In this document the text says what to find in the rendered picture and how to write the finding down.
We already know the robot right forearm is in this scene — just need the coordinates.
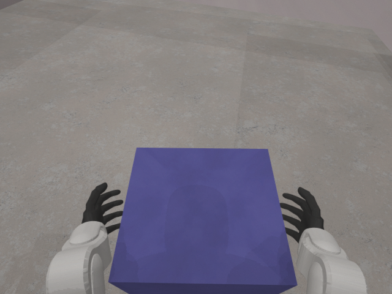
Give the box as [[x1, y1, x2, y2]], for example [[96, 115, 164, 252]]
[[296, 228, 368, 294]]

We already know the robot left forearm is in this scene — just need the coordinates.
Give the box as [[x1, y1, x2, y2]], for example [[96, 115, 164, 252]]
[[46, 221, 112, 294]]

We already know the robot left hand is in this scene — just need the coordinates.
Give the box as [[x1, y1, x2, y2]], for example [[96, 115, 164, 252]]
[[82, 183, 123, 234]]

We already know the carton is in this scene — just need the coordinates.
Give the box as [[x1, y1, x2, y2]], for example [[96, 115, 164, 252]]
[[108, 148, 298, 294]]

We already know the robot right hand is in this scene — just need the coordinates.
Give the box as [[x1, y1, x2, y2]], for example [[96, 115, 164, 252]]
[[280, 187, 324, 243]]

